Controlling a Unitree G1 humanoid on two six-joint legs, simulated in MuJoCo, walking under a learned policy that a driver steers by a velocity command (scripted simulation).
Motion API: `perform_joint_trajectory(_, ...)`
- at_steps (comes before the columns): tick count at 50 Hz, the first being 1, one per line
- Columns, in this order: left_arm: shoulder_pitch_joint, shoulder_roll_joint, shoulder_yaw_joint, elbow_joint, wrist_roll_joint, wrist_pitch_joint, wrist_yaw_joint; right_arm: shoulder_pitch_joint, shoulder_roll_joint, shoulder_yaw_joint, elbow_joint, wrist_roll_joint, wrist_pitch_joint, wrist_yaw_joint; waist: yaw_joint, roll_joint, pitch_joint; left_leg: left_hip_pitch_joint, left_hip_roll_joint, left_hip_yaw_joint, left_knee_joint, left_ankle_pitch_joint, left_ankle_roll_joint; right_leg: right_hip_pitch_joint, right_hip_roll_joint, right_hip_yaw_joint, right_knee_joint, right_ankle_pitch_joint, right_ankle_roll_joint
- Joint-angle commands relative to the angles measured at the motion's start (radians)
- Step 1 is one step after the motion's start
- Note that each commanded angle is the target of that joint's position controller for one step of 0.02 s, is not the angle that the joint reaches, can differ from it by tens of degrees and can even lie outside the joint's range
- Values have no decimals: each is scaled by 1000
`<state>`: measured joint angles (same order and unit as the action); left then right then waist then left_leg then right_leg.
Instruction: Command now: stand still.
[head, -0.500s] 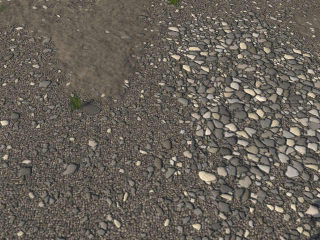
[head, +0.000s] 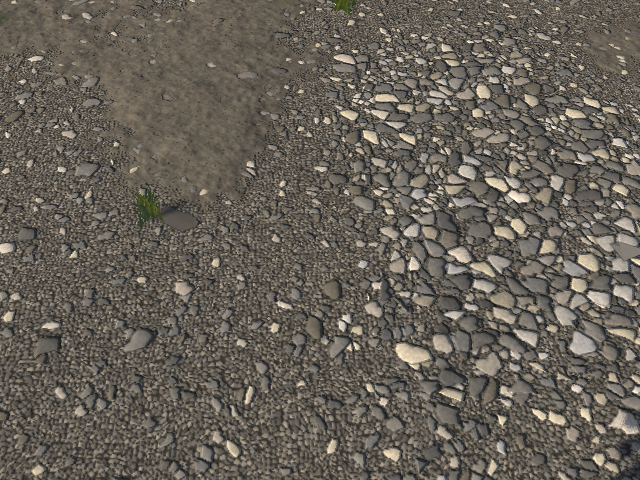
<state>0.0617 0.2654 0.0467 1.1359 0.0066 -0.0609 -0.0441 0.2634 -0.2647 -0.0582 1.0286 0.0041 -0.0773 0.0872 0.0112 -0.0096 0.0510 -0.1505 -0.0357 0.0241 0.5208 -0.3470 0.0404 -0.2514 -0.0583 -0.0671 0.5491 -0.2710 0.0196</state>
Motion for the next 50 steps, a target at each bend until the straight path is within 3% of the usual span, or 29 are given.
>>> perform_joint_trajectory(1, -21, 120, 17, -36, -1, -10, 2, 50, -125, -23, -23, 1, -9, -2, 0, 6, -37, -58, 61, -70, -94, 261, 30, 49, -11, 15, -47, 189, -27)
perform_joint_trajectory(21, 20, 104, 14, -33, -2, -15, 2, 69, -107, -21, -4, 4, -12, -4, -4, 7, -30, -83, 60, -68, -72, 240, 28, 33, -9, 16, -27, 174, -29)
perform_joint_trajectory(22, 45, 113, 19, -27, 3, -12, 5, 101, -120, -27, 6, -2, -10, -7, -10, 19, -25, -81, 71, -84, -104, 120, 47, 26, -1, 10, -30, 59, -34)
perform_joint_trajectory(23, 55, 143, 35, -31, 20, -9, 16, 139, -160, -45, 16, -22, -7, -17, -28, 52, 12, -84, 100, -131, -155, -101, 99, -21, 19, -2, -6, -140, -45)
perform_joint_trajectory(24, 30, 144, 43, -47, 36, -9, 27, 182, -176, -56, 26, -44, -9, -28, -58, 94, 63, -67, 170, -242, -230, -306, 166, -115, 29, 4, 33, -243, -54)
perform_joint_trajectory(25, -13, 111, 39, -71, 47, -14, 37, 213, -159, -54, 31, -53, -16, -44, -82, 131, 102, -3, 265, -378, -295, -392, 225, -219, 34, 7, 85, -231, -57)
perform_joint_trajectory(26, -43, 69, 31, -92, 55, -21, 45, 221, -120, -42, 35, -50, -18, -61, -87, 150, 137, 67, 354, -466, -348, -389, 266, -316, 13, 29, 106, -187, -72)
perform_joint_trajectory(27, -57, 37, 22, -107, 58, -28, 50, 213, -84, -29, 33, -45, -16, -75, -88, 146, 140, 103, 402, -502, -374, -336, 280, -334, -9, 60, 125, -165, -87)
perform_joint_trajectory(28, -66, 25, 20, -121, 58, -34, 54, 200, -68, -22, 30, -42, -15, -87, -84, 126, 128, 124, 404, -485, -387, -268, 274, -317, -12, 68, 136, -178, -96)
perform_joint_trajectory(30, -23, 33, 25, -122, 50, -42, 49, 97, -94, -23, -3, -37, -11, -99, -34, 94, 106, 60, 319, -330, -377, -198, 217, -134, 18, 19, 49, -178, -108)
perform_joint_trajectory(31, 14, 38, 30, -107, 43, -49, 41, 59, -119, -27, -14, -36, -2, -95, -7, 84, 109, -12, 271, -254, -362, -189, 200, -2, 48, -21, -36, -86, -105)
perform_joint_trajectory(33, 101, 32, 34, -81, 36, -66, 26, 84, -141, -32, 3, -62, 13, -76, 15, 95, 99, -114, 231, -192, -300, -126, 194, 189, 86, -35, -67, 25, -94)
perform_joint_trajectory(34, 195, 47, 41, -65, 37, -75, 26, 101, -120, -28, 17, -78, 10, -69, 53, 65, 72, -147, 201, -157, -192, -56, 182, 271, 71, -3, -80, 33, -106)
perform_joint_trajectory(35, 354, 83, 51, -33, 49, -83, 36, 91, -66, -15, 14, -97, 2, -55, 113, -51, 21, -289, 109, -84, 46, -10, 123, 419, -34, 194, -122, -22, -190)
perform_joint_trajectory(36, 614, 135, 54, 13, 67, -82, 41, 33, 7, 0, -29, -105, -17, -38, 199, -248, -65, -539, -31, -35, 422, -174, 40, 658, -247, 621, -281, 21, -372)
perform_joint_trajectory(37, 680, 118, 37, 28, 96, -86, 33, -29, 4, -7, -47, -78, -45, -38, 224, -149, 38, -756, -34, -206, 635, -212, 73, 679, -322, 724, -375, -24, -396)
perform_joint_trajectory(38, 547, 95, 31, -7, 86, -89, 27, -51, -5, -8, -52, -64, -63, -43, 156, -68, 96, -794, 19, -217, 722, -111, 99, 592, -319, 613, -389, -87, -354)
perform_joint_trajectory(39, 420, 32, 10, -48, 75, -81, 25, -31, -33, -17, -36, -73, -63, -53, 95, -15, 93, -730, 68, -164, 739, -30, 113, 488, -275, 498, -400, -92, -325)
perform_joint_trajectory(40, 374, -14, -7, -60, 70, -74, 26, -3, -16, -18, -27, -85, -50, -60, 50, -2, 95, -664, 97, -144, 698, 39, 125, 407, -221, 390, -416, -44, -291)
perform_joint_trajectory(42, 355, -72, -31, -79, 72, -60, 40, 27, 39, -9, -27, -92, -19, -55, -8, -22, 117, -541, 147, -127, 614, 117, 105, 252, -193, 291, -461, 129, -271)
perform_joint_trajectory(44, 362, -65, -39, -89, 66, -71, 42, -65, 56, 0, -63, -78, -12, -45, -13, -22, 102, -496, 152, -72, 448, 229, 68, 183, -147, 187, -473, 245, -252)
perform_joint_trajectory(45, 385, -63, -44, -82, 69, -78, 33, -129, 69, 8, -87, -73, -10, -43, -4, -26, 96, -457, 146, -40, 334, 284, 53, 136, -115, 136, -468, 300, -251)
perform_joint_trajectory(47, 458, -25, -41, -65, 73, -72, 2, -229, 83, 20, -129, -82, -1, -36, 21, -54, 75, -339, 98, 27, 255, 305, 10, 33, -94, 100, -466, 369, -265)
perform_joint_trajectory(48, 494, -10, -38, -57, 74, -69, -13, -235, 70, 18, -136, -80, 4, -33, 19, -63, 77, -338, 93, 20, 236, 314, 3, 40, -116, 110, -453, 407, -274)
perform_joint_trajectory(49, 517, -12, -39, -56, 107, -69, -21, -151, 64, 14, -118, -91, 1, -29, -19, -65, 71, -298, 104, -17, 357, 444, 7, 18, -140, 107, -400, 487, -271)
perform_joint_trajectory(50, 495, -13, -37, -64, 105, -72, -24, -130, 33, 4, -114, -87, -2, -32, -39, -49, 69, -346, 111, -42, 340, 436, 9, 60, -148, 102, -366, 518, -265)
